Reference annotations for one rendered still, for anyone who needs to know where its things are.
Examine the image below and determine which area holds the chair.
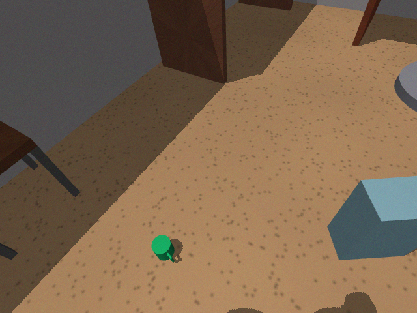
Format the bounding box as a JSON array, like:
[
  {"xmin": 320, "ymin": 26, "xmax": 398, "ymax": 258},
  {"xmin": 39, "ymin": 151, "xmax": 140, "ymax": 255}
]
[{"xmin": 0, "ymin": 121, "xmax": 80, "ymax": 260}]

